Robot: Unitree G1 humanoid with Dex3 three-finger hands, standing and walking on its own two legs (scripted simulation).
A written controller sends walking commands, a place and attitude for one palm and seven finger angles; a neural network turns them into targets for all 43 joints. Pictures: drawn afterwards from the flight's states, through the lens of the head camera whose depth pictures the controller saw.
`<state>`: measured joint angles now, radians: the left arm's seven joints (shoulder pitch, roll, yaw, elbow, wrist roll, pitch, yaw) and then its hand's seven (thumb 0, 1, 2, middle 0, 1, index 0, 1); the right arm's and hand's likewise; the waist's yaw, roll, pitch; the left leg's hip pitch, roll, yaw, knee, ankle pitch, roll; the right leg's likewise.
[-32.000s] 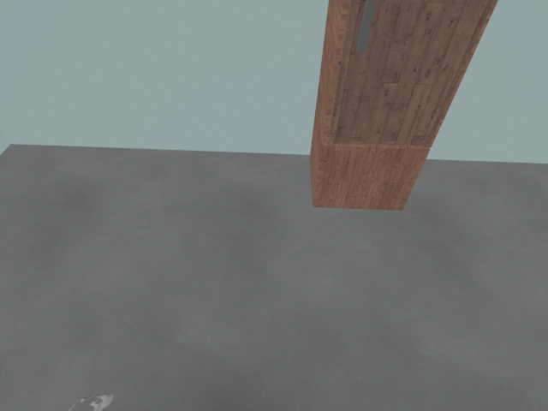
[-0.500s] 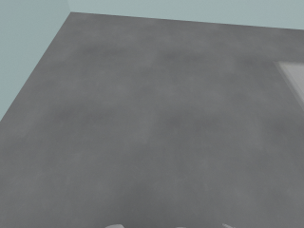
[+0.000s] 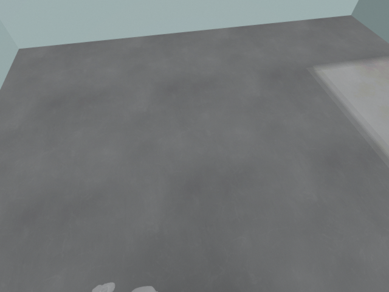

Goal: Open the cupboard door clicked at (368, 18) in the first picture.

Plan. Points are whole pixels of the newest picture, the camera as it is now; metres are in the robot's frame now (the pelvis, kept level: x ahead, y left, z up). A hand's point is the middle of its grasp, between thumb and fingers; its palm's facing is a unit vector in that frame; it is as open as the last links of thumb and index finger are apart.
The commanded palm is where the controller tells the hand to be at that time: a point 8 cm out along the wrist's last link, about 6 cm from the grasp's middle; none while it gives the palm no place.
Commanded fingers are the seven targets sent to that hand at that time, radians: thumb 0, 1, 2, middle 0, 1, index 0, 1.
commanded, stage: walk to a spot facing it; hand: left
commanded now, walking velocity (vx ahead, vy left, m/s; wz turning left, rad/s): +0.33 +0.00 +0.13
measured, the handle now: out of the picture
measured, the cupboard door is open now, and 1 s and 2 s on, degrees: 43 43 43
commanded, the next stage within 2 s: turn to face it in 0.12 s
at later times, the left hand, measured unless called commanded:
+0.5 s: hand (109, 256) +0.23 +0.23 -0.18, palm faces +0.20 -0.97 -0.15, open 7.3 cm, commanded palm none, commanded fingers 0.00 0.90 0.90 -0.20 -0.30 -0.20 -0.30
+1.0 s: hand (119, 203) +0.35 +0.21 -0.14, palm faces +0.39 -0.88 -0.29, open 7.3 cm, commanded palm none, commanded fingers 0.00 0.90 0.90 -0.20 -0.30 -0.20 -0.30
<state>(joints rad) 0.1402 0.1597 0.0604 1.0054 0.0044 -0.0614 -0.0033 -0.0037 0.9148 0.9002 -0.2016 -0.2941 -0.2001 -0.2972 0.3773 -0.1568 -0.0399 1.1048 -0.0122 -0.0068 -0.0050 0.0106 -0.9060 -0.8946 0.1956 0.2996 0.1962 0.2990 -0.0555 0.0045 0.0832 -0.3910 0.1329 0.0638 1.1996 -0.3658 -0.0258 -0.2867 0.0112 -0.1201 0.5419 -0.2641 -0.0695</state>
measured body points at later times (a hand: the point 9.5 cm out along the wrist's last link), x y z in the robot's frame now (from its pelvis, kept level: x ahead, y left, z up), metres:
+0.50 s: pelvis +0.22 +0.05 +0.00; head +0.27 +0.08 +0.44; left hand +0.22 +0.28 -0.17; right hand +0.32 -0.17 -0.14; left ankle +0.28 +0.12 -0.73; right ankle +0.17 -0.10 -0.63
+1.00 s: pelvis +0.32 -0.01 +0.01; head +0.38 -0.02 +0.45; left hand +0.33 +0.26 -0.12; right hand +0.45 -0.24 -0.16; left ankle +0.24 +0.10 -0.66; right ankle +0.32 -0.10 -0.73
